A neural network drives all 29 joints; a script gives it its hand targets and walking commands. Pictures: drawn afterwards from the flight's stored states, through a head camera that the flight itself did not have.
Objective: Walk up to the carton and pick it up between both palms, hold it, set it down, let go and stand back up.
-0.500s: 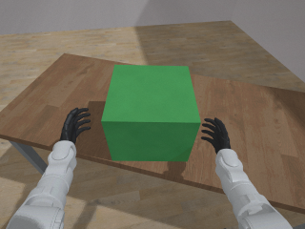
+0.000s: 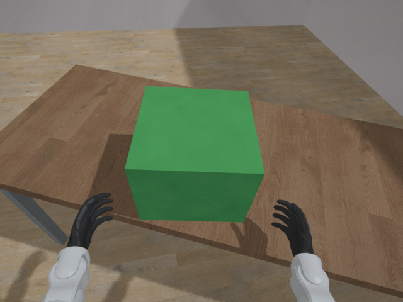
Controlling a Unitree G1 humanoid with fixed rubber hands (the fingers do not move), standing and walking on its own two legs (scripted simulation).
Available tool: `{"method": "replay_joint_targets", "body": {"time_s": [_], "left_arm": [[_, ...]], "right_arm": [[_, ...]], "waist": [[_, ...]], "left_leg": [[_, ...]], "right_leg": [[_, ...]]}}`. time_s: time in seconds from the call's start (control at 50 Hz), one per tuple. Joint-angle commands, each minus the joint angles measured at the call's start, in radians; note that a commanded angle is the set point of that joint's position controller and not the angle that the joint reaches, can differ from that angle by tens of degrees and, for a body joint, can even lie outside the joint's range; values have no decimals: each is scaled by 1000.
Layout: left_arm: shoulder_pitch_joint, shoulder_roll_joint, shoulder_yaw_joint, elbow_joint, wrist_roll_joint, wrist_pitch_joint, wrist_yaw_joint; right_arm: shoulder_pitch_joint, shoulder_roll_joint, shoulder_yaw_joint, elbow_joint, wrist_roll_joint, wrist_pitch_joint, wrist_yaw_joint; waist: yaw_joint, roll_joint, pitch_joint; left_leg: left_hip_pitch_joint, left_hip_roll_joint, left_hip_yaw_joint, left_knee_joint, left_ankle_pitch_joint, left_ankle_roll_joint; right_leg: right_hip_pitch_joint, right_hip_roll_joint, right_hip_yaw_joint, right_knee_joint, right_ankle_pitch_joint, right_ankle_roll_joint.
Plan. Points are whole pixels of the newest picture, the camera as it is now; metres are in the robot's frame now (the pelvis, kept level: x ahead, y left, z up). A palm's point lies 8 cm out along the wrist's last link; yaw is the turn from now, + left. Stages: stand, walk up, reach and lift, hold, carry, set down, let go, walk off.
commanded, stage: set down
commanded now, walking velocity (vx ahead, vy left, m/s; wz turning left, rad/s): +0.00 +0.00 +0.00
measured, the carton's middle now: (194, 154) +0.46 +0.02 -0.03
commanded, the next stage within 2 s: let go in 1.12 s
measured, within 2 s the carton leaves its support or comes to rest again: neither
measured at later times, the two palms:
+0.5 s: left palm (81, 259) +0.20 +0.24 -0.04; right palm (301, 266) +0.19 -0.20 -0.04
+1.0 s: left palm (85, 277) +0.17 +0.23 -0.06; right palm (311, 280) +0.17 -0.22 -0.06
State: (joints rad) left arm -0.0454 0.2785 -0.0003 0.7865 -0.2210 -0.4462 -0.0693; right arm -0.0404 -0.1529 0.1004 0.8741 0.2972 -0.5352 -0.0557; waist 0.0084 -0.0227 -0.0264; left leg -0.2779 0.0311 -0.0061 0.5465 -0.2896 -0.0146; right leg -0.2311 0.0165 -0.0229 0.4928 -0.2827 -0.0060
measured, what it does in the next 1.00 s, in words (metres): stands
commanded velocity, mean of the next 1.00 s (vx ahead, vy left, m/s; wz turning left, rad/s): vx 0.00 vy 0.00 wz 0.00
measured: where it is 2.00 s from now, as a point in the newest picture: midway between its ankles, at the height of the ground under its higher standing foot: outside the picture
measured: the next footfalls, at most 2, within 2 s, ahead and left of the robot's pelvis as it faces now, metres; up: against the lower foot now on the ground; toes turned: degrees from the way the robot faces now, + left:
none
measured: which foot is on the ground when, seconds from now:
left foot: down 0.00-1.00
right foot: down 0.00-1.00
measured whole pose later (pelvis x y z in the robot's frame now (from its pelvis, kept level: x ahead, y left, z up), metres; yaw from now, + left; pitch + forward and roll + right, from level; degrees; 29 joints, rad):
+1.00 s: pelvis +0.01 +0.00 +0.01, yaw -2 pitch -5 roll +0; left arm 0.18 0.22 0.03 0.55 -0.02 0.00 -0.02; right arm 0.15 -0.15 0.01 0.76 0.05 -0.26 -0.02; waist 0.03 -0.03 0.05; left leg -0.06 0.03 0.03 0.37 -0.23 -0.02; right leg -0.03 0.02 0.01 0.34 -0.22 -0.01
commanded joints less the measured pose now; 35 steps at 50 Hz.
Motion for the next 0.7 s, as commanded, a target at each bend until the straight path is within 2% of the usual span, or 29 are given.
{"method": "replay_joint_targets", "body": {"time_s": [0.0,0.04,0.06,0.08,0.1,0.12,0.14,0.18,0.2,0.22,0.28,0.3,0.32,0.34,0.4,0.42,0.44,0.5,0.54,0.56,0.58,0.64,0.68], "left_arm": [[-58,127,49,-110,26,24,-5],[-41,131,46,-152,4,23,-9],[-17,131,48,-165,-10,16,-11],[1,114,37,-122,-1,25,-19],[-26,123,41,-143,-12,26,-23],[-1,116,45,-109,5,39,-24],[-25,119,44,-155,-6,38,-21],[-31,126,49,-114,15,66,-17],[-51,138,55,-158,8,69,-10],[-48,123,45,-157,17,81,-3],[-25,122,31,-186,9,90,10],[-21,119,41,-150,32,111,7],[-9,112,40,-157,38,123,5],[1,107,49,-146,64,144,6],[-25,114,49,-224,75,169,26],[-17,120,41,-231,66,179,31],[10,97,32,-196,83,209,35],[68,77,43,-248,103,245,38],[83,63,41,-220,115,275,35],[76,66,53,-264,111,272,37],[71,66,41,-253,114,281,40],[85,47,47,-239,138,325,43],[111,53,56,-285,131,332,39]], "right_arm": [[-98,-117,-21,-95,-38,-44,13],[-60,-97,-6,-147,-33,-45,10],[-52,-90,-3,-186,-39,-52,7],[-32,-76,15,-156,-51,-44,4],[-31,-86,10,-161,-46,-38,3],[-5,-81,17,-125,-44,-24,5],[-7,-74,12,-147,-43,-18,6],[-16,-76,15,-115,-56,17,8],[-16,-70,-5,-143,-67,24,6],[-13,-70,-5,-140,-75,37,11],[10,-65,-36,-178,-102,47,2],[4,-62,-40,-145,-118,62,0],[21,-61,-36,-140,-116,71,1],[27,-69,-46,-113,-120,82,3],[11,-82,-81,-159,-140,91,13],[2,-83,-82,-170,-152,100,16],[23,-82,-74,-122,-152,122,20],[57,-90,-88,-167,-166,138,27],[67,-92,-89,-159,-180,154,27],[58,-87,-93,-210,-178,151,29],[56,-97,-101,-195,-189,158,30],[70,-90,-87,-182,-204,203,34],[87,-87,-85,-253,-207,211,33]], "waist": [[22,57,-140],[22,32,-140],[22,0,-134],[11,-20,-108],[12,-18,-105],[16,-8,-76],[15,1,-83],[18,26,-27],[19,26,-48],[24,51,-41],[6,53,-63],[2,45,-29],[9,43,-33],[6,73,-36],[18,95,-46],[13,68,-40],[13,94,-28],[21,71,-39],[18,58,-16],[35,50,-28],[24,50,-19],[30,36,51],[38,-8,10]], "left_leg": [[217,-44,20,-39,451,-57],[215,-48,26,-49,456,-44],[203,-51,34,-54,453,-39],[208,-54,33,-58,434,-30],[205,-53,29,-63,422,-30],[209,-50,33,-73,394,-28],[214,-46,31,-81,376,-27],[218,-47,39,-99,303,-25],[208,-47,44,-110,272,-24],[206,-37,41,-117,261,-24],[205,-38,52,-114,270,-24],[202,-38,52,-122,252,-24],[214,-34,52,-130,259,-24],[234,-32,49,-138,256,-29],[219,-23,52,-153,258,-28],[230,-26,53,-156,256,-27],[254,-23,50,-156,279,-33],[289,-22,54,-160,356,-32],[306,-23,52,-163,381,-30],[297,-25,57,-162,390,-30],[284,-24,58,-166,366,-31],[273,-22,65,-192,321,-18],[291,-28,66,-186,367,-10]], "right_leg": [[1,20,19,-96,225,-14],[37,10,30,-98,271,-4],[54,8,32,-101,299,6],[57,-2,42,-106,324,9],[54,-2,39,-100,315,8],[49,-3,43,-112,276,6],[32,-8,45,-117,241,0],[1,-15,49,-136,147,-9],[10,-14,46,-143,108,-10],[3,-10,44,-138,82,-18],[35,-14,49,-137,120,-14],[32,-14,46,-144,106,-14],[41,-12,45,-149,103,-17],[40,-11,43,-154,89,-23],[40,0,34,-155,70,-27],[29,-1,33,-159,74,-28],[25,2,31,-165,85,-35],[61,15,18,-180,134,-30],[65,11,20,-194,151,-27],[56,14,21,-190,159,-23],[60,16,18,-191,139,-26],[74,12,22,-214,106,-24],[81,8,28,-216,170,-12]]}}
